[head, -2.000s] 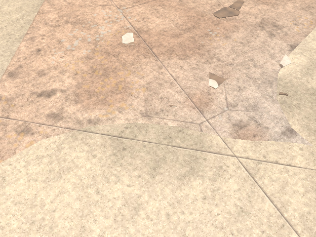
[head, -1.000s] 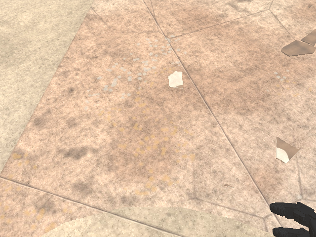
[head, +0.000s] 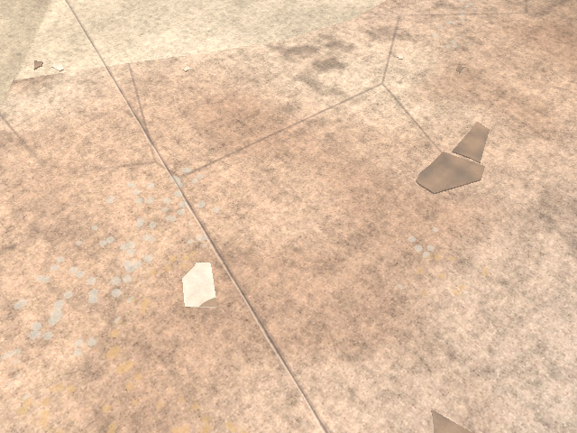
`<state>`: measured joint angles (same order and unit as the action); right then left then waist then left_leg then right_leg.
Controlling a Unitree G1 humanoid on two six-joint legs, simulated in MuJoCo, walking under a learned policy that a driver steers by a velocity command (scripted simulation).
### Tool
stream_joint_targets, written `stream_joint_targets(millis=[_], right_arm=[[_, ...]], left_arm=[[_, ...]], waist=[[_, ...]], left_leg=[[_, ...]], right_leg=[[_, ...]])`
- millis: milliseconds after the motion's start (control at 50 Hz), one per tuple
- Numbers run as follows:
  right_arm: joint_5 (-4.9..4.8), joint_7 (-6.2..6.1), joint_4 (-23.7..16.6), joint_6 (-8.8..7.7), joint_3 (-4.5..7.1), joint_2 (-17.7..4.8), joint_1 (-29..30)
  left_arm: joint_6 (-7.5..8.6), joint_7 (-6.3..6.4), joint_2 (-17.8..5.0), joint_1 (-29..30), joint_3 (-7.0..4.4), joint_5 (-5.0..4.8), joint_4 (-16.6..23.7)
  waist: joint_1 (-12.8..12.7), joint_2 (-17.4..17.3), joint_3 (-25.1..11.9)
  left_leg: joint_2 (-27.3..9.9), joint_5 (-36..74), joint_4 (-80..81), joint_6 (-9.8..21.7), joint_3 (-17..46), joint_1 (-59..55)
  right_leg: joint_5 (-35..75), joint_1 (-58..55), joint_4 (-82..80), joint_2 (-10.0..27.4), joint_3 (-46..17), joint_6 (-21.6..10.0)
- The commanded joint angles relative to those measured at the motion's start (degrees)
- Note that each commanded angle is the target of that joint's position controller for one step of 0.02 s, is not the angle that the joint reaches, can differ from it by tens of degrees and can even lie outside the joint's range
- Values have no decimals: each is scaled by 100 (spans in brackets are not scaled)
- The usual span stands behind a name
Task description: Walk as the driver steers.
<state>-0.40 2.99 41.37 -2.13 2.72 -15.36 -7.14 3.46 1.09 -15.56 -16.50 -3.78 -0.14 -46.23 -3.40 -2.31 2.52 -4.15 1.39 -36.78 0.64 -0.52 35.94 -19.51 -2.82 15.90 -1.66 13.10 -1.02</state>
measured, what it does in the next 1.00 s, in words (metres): walks ahead, turning left: left foot, then right foot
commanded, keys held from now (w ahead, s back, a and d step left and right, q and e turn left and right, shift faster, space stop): q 0.96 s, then e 0.04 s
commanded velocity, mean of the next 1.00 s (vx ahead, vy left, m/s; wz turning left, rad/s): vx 0.06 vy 0.00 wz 0.56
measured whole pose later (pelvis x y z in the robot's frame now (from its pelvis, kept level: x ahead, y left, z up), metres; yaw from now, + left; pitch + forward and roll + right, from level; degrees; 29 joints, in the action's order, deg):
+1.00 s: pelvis +0.13 +0.00 -0.01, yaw +36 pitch +1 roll +0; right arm -0.4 0.3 33.3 3.9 4.6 -17.1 -9.8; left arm -0.9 1.2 -18.0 -8.2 -4.6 0.4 -41.6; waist -1.1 2.1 3.0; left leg 0.9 -17.1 -33.1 1.6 -0.8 17.3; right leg -26.5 20.8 43.7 6.9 4.9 3.5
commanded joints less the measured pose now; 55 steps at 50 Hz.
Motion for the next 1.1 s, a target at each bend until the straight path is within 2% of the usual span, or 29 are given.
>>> stream_joint_targets(millis=[20,60,80,100,120,140,160,240,280,360,460,520,540,560,580,600,620,660,720,780,880,920,940,960,980,1000,1020,1060,1100], right_arm=[[28,107,-476,-40,228,-647,-264],[44,-18,-252,-41,481,-1145,-1426],[52,-169,-307,-8,566,-1704,-1427],[160,-148,-641,-41,544,-1890,-1172],[109,-99,-783,-14,476,-1492,-1061],[33,-104,-797,-14,407,-1247,-739],[-58,-137,-784,18,354,-1039,-493],[91,-258,-900,117,356,-1017,-137],[69,-339,-886,146,398,-1120,-223],[12,-473,-970,303,413,-1145,-120],[28,-464,-1018,414,419,-1110,-167],[-63,-465,-1064,478,394,-1038,-59],[-79,-474,-1067,489,349,-878,-196],[-64,-451,-1138,474,291,-618,-518],[-26,-434,-1211,394,407,-1007,-345],[-3,-419,-1091,376,527,-1335,-448],[-41,-427,-938,425,556,-1313,-540],[-46,-450,-828,553,491,-1013,-644],[-131,-419,-1030,571,382,-730,-225],[-95,-361,-1194,553,308,-611,28],[-86,-245,-1235,593,336,-716,-88],[-86,-201,-1139,607,372,-693,-393],[-76,-218,-1041,604,420,-751,-627],[-75,-273,-1013,586,523,-1051,-840],[-14,-375,-1191,549,610,-1698,-814],[218,-317,-1212,413,511,-1433,-921],[258,-294,-1128,305,399,-1155,-720],[85,-329,-941,221,241,-676,-350],[139,-376,-821,173,73,-352,-62]], left_arm=[[-110,139,-1169,343,-313,-133,387],[-157,153,-1033,422,-261,-157,452],[-103,95,-397,-99,-66,168,584],[-29,-8,-378,-637,35,174,675],[-2,-76,-937,-149,-91,11,595],[-23,-62,-943,341,-93,-95,775],[-78,18,-848,467,-87,-19,726],[-288,121,-721,275,-92,77,674],[-302,163,-635,363,-61,95,674],[-346,167,-621,698,-53,54,738],[-205,76,-656,897,-75,9,821],[-105,-9,-688,520,-138,-18,720],[-98,-4,-939,367,-220,44,694],[-162,35,-1514,570,-338,178,773],[-184,18,-1383,540,-336,332,786],[-178,42,-1092,768,-253,287,920],[-193,69,-874,979,-202,196,966],[-236,116,-712,1086,-138,55,1007],[-340,174,-781,844,-159,112,962],[-404,181,-993,701,-248,105,921],[-404,66,-1222,818,-349,-24,884],[-394,51,-1233,943,-358,-133,850],[-380,45,-1102,827,-330,-167,773],[-361,15,-856,538,-274,-78,670],[-342,-49,-392,508,-76,284,915],[-326,19,-730,1087,-172,150,1015],[-369,49,-913,1190,-230,-17,953],[-430,61,-814,829,-225,10,637],[-468,14,-667,606,-187,2,464]], waist=[[425,762,-320],[1065,348,-959],[613,-1099,-1461],[332,-1363,-2609],[771,-246,-2790],[680,-46,-2009],[495,378,-1358],[139,-190,-968],[192,-202,-1105],[318,-389,-1099],[472,-704,-944],[217,-732,-924],[222,-410,-959],[606,1184,-881],[411,1923,-730],[458,1367,-701],[521,1033,-622],[479,941,-495],[233,1183,-436],[63,1330,-634],[100,1443,-708],[332,1340,-704],[423,1157,-744],[418,331,-816],[190,-1690,-885],[748,-1243,-1210],[654,-753,-959],[424,-504,-869],[246,-644,-654]], left_leg=[[407,-663,153,270,-389,-728],[684,393,1010,626,-244,-2435],[-566,3379,477,1147,1367,-4072],[-1833,3452,866,2560,4096,-5325],[-1592,2521,1246,2339,3632,-5075],[-1306,1714,1387,2037,2976,-4389],[-1003,1152,1537,1729,2517,-3579],[-489,959,1848,1490,1944,-1977],[-437,1041,1769,1477,1914,-1996],[-244,-812,1813,1240,2171,-1867],[-224,-1249,1641,1138,2714,-1986],[-39,-790,1210,907,2890,-2011],[247,-1343,780,638,2648,-1633],[1078,-2953,-380,239,1556,-674],[1286,-3788,-1748,-56,954,-42],[985,-3473,-2623,-202,1038,-25],[921,-3133,-2961,-306,945,-27],[828,-2678,-3479,-511,804,135],[653,-2364,-2826,-662,360,196],[394,-2487,-1911,-689,196,-192],[355,-2368,-517,-415,-215,-1234],[447,-1679,551,-147,-374,-1821],[573,-1192,1146,44,-366,-2391],[193,-49,1518,308,378,-3292],[-1470,2415,1364,1101,2514,-4181],[-1950,2119,1557,1954,2750,-3492],[-1582,1565,1639,1771,2138,-3230],[-971,50,1792,1180,1438,-3142],[-722,-66,1988,1038,987,-2629]], right_leg=[[5691,26,955,1631,-269,-532],[4858,607,3083,1143,-114,-104],[240,2286,4953,522,-188,264],[-2344,3764,6715,-445,-1308,533],[-1868,3925,6838,-61,-2055,418],[-1340,4163,6503,112,-1937,332],[-982,4175,6033,335,-1867,361],[-450,3249,4873,344,-1757,479],[-296,3251,4375,275,-1777,588],[237,3188,3598,200,-1902,669],[113,2805,2547,44,-1936,551],[722,1975,994,8,-1791,314],[1089,1374,536,570,-2146,106],[1986,907,328,1864,-3450,-586],[2615,1172,99,2510,-4362,-1362],[2718,1235,227,2444,-3994,-1390],[2672,1272,357,2058,-3375,-1128],[2708,1151,453,1684,-2683,-922],[2726,836,361,1501,-2122,-993],[2844,550,414,1717,-1956,-1098],[2858,818,531,1955,-1684,-1065],[2689,985,874,1923,-1493,-839],[2325,1278,1242,1782,-1275,-568],[1362,2084,2153,1441,-791,-86],[-1809,3855,3965,640,-435,512],[-2050,4032,4874,433,-1295,568],[-1660,3956,5162,578,-1461,515],[-777,3844,4855,693,-1475,498],[-8,3230,4533,693,-1496,578]])
Velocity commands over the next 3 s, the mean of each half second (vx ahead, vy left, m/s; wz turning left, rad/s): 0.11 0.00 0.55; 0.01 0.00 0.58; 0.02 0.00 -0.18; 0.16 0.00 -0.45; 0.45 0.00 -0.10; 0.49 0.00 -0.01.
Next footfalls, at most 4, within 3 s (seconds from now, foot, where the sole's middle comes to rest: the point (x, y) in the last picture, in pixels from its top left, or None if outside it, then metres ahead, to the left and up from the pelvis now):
0.06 left None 0.21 0.10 -0.77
0.54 right None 0.25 -0.11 -0.77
0.96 left None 0.10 0.11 -0.77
1.44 right None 0.21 -0.08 -0.77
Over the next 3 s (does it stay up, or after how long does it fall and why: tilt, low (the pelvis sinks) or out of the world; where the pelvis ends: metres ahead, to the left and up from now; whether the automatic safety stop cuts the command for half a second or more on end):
stays up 0.72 0.12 -0.01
